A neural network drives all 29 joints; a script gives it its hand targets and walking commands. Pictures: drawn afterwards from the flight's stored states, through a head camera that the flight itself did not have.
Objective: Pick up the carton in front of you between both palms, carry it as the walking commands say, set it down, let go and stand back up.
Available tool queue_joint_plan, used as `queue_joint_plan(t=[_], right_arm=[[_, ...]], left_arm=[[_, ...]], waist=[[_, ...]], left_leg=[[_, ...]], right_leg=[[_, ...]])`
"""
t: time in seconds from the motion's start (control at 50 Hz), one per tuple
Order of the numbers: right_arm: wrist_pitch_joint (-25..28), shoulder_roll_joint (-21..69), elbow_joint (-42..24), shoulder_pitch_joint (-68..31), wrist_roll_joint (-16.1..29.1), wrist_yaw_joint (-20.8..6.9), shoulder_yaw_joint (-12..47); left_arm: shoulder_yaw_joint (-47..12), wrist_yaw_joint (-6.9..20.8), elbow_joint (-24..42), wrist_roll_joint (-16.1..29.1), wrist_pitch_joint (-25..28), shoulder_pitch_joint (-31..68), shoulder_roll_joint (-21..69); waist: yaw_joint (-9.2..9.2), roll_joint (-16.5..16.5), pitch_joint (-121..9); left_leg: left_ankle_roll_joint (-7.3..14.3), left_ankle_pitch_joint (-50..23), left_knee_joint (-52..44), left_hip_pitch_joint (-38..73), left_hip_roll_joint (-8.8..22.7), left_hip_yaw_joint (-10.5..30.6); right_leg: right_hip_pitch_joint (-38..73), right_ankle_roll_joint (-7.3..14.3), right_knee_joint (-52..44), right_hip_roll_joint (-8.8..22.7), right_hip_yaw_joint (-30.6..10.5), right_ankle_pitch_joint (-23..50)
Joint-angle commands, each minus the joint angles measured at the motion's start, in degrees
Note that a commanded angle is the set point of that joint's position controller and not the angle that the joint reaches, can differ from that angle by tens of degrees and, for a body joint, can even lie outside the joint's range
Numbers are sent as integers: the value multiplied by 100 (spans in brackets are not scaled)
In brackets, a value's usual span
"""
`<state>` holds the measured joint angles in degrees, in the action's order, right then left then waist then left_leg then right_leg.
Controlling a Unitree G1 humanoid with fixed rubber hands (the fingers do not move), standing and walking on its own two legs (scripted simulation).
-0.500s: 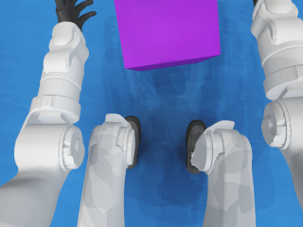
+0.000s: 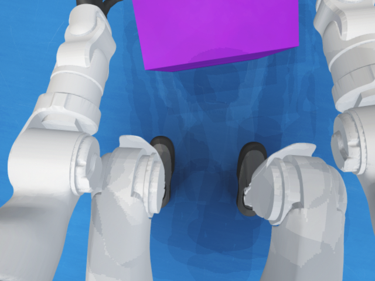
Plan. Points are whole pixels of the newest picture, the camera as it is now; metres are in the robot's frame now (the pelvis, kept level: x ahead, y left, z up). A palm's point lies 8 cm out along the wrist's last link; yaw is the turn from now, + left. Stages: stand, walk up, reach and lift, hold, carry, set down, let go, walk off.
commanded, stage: reach and lift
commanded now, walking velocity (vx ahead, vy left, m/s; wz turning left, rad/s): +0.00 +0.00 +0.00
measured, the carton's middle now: (209, 4) +0.54 -0.01 -0.24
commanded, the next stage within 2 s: none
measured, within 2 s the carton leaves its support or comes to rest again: leaves its support in 0.60 s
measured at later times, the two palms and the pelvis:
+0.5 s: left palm out of the picture +0.53 +0.15 -0.16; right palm out of the picture +0.57 -0.15 -0.16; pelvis -0.01 +0.00 +0.00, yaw +0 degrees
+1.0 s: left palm out of the picture +0.49 +0.12 +0.02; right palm out of the picture +0.51 -0.17 +0.02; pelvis +0.00 +0.01 +0.08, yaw -4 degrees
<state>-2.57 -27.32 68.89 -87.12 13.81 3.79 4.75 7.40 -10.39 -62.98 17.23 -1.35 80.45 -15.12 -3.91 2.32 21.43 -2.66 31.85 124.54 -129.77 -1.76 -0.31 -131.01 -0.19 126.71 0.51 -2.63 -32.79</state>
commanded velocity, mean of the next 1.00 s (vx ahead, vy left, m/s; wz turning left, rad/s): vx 0.00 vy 0.00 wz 0.00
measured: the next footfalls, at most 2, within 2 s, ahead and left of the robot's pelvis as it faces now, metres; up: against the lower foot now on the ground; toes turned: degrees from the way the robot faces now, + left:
none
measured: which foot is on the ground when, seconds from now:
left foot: down 0.00-1.00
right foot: down 0.00-1.00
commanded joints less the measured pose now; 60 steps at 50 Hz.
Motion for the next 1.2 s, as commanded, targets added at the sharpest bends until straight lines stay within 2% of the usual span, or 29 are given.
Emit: queue_joint_plan(t=[0.0, 0.02, 0.1, 0.2, 0.22, 0.24, 0.34, 0.38, 0.42, 0.5, 0.52, 0.58, 0.6, 0.62, 0.64, 0.68, 0.7, 0.72, 0.74, 0.76, 0.78, 0.8, 0.88, 0.9, 0.96, 0.98, 1.14, 1.16, 1.18], right_arm=[[68, -338, -559, -1715, 60, 1, 43], [69, -454, -400, -1730, -29, 14, -125], [68, -312, -74, -1653, -99, -47, -68], [97, 327, 69, -1824, 3, -97, 22], [106, 438, -57, -1920, -125, -112, 142], [134, 894, -261, -2204, -80, -143, 149], [-95, 4443, -285, -2895, -660, -988, 364], [-257, 5178, -352, -2628, -665, -1217, 219], [-453, 5583, -409, -2408, -747, -1454, -58], [-571, 6105, -977, -2161, -761, -1572, 73], [-624, 6411, -1278, -2389, -592, -1550, 258], [-691, 6770, -2692, -2906, -462, -1480, 780], [-801, 7080, -2759, -2822, -216, -1520, 894], [-843, 7075, -3370, -3155, -346, -1453, 1077], [-991, 7418, -3438, -2948, -327, -1427, 1057], [-1171, 7771, -3676, -2532, -441, -1347, 1205], [-1208, 7894, -3963, -2618, -427, -1335, 1151], [-1287, 7975, -3618, -2678, -378, -1348, 1189], [-1447, 8078, -2750, -1764, -765, -1374, 791], [-1485, 8010, -3176, -1902, -870, -1386, 805], [-1614, 8336, -2494, -1431, -1046, -1406, 602], [-1581, 8244, -2615, -1574, -1016, -1416, 429], [-1729, 8326, -1764, -1149, -1536, -1499, -321], [-1722, 8357, -1450, -918, -1644, -1547, -548], [-1706, 8102, -1179, -850, -2081, -1631, -1103], [-1741, 8156, -1208, -1008, -2133, -1644, -1044], [-1714, 8479, -2041, -647, -2063, -1685, -638], [-1743, 8621, -2179, -712, -1955, -1707, -473], [-1774, 8595, -2363, -641, -1913, -1701, -280]], left_arm=[[329, -41, 180, -196, 120, 794, -627], [185, -37, 323, -218, 134, 991, -555], [207, 28, 487, -299, 130, 1314, -244], [235, 0, 440, -552, 148, 1354, 220], [115, 20, 374, -456, 175, 1499, 308], [95, 81, 553, -612, 192, 1702, 762], [-300, 1075, 751, -947, -179, 3113, 4322], [-5, 1352, 759, -1214, -352, 2900, 4766], [-322, 1564, 1143, -1053, -517, 3189, 5019], [-336, 1778, 1655, -867, -707, 3263, 5712], [-531, 1785, 1788, -831, -733, 3320, 5755], [-1029, 1782, 2198, -431, -912, 3221, 6569], [-951, 1795, 2234, -610, -1001, 3149, 6396], [-1089, 1790, 2442, -486, -1115, 2994, 6893], [-1238, 1823, 2780, -419, -1153, 3245, 6797], [-1287, 1822, 3148, -580, -1297, 3298, 6789], [-1509, 1844, 3452, -575, -1362, 3344, 6800], [-1194, 1860, 2995, -836, -1434, 2987, 6677], [-1341, 1896, 3107, -961, -1480, 3098, 6767], [-1478, 1893, 3666, -1008, -1533, 3273, 6652], [-1210, 1909, 3223, -1170, -1600, 2931, 6809], [-1240, 1937, 3089, -1238, -1645, 2745, 6846], [-994, 1972, 3022, -1570, -1724, 3020, 6831], [-761, 1978, 2783, -1864, -1773, 2749, 6826], [-178, 2019, 2146, -2260, -1855, 2298, 6913], [-64, 2055, 2254, -2394, -1841, 2366, 6739], [-801, 2191, 2614, -1931, -1949, 1905, 7669], [-794, 2223, 2626, -2027, -1972, 1895, 7432], [-1088, 2211, 2757, -1857, -1986, 1810, 7732]], waist=[[-419, -1062, -7143], [-172, -965, -7140], [-79, -842, -6467], [-329, -582, -6392], [51, -791, -6535], [-300, -757, -6493], [69, -1039, -6073], [-158, -974, -5834], [133, -763, -6079], [187, -763, -6822], [-82, -812, -7324], [273, -945, -9121], [-181, -851, -9387], [269, -1265, -10050], [25, -1103, -10287], [30, -1548, -10813], [113, -1276, -11062], [-224, -1349, -10401], [-69, -987, -9800], [-175, -908, -9932], [-91, -1265, -9540], [-63, -673, -9354], [86, -716, -8399], [-238, -633, -8098], [-12, -585, -7521], [-216, -734, -7388], [276, -443, -8951], [-82, -503, -9070], [262, -434, -9072]], left_leg=[[-128, -1907, -934, 3010, -117, -524], [-130, -1870, -946, 2955, -79, -389], [-149, -1590, -1099, 2933, -126, -359], [-121, -1509, -1098, 3206, -145, -397], [-117, -1718, -1053, 3339, -168, -309], [-23, -1774, -1131, 3373, -252, -305], [-19, -1451, -974, 2945, -498, -414], [-7, -1174, -831, 2558, -548, -606], [44, -1301, -891, 2756, -555, -536], [50, -1686, -742, 2651, -605, -619], [69, -1879, -733, 3068, -595, -633], [32, -2618, -713, 3388, -626, -607], [27, -2537, -762, 3387, -617, -759], [15, -2638, -841, 3253, -681, -691], [8, -2831, -925, 3412, -672, -714], [18, -2597, -951, 3028, -744, -803], [42, -2673, -1079, 3255, -701, -699], [105, -2070, -1188, 3140, -717, -793], [47, -1796, -1454, 3093, -674, -755], [35, -1903, -1481, 3281, -709, -779], [79, -1579, -1717, 3130, -716, -729], [47, -1500, -1833, 3294, -737, -729], [100, -963, -2342, 3441, -706, -574], [103, -767, -2482, 3216, -755, -649], [151, -481, -2886, 3407, -759, -563], [194, -363, -2924, 3181, -763, -570], [32, -1398, -3473, 4654, -799, -449], [54, -1348, -3516, 4642, -817, -539], [14, -1521, -3554, 4505, -778, -474]], right_leg=[[4040, -80, -1129, -117, 68, 1768], [4116, -75, -1095, -113, 137, 1861], [3346, -49, -1228, -128, 130, 1341], [3201, -12, -1292, -241, 74, 1151], [3239, -63, -1232, -197, 175, 1416], [3120, -9, -1253, -259, 154, 1363], [3072, 58, -1289, -493, 248, 1284], [2982, 105, -1300, -546, 181, 1069], [3080, 133, -1140, -589, 295, 1415], [3250, 178, -1119, -599, 414, 1759], [3341, 166, -1105, -599, 338, 1865], [4657, 97, -1014, -636, 534, 2891], [4958, 110, -1010, -653, 429, 2960], [5527, 45, -1106, -676, 566, 3261], [5489, 38, -1115, -731, 528, 3438], [6111, -26, -1302, -822, 462, 3545], [6120, -50, -1306, -872, 489, 3552], [5352, -86, -1489, -895, 549, 2540], [5000, -50, -1717, -900, 502, 2277], [4828, -62, -1859, -881, 477, 2210], [4817, -155, -2027, -965, 615, 1933], [4450, -82, -2099, -958, 544, 1765], [3864, 0, -2639, -1005, 586, 1048], [3667, 20, -2762, -1005, 538, 829], [3541, 77, -3153, -968, 545, 463], [3555, 49, -3268, -967, 475, 365], [4519, 15, -3650, -1028, 718, 1410], [4679, -3, -3713, -1031, 584, 1337], [4938, 1, -3742, -1003, 602, 1653]])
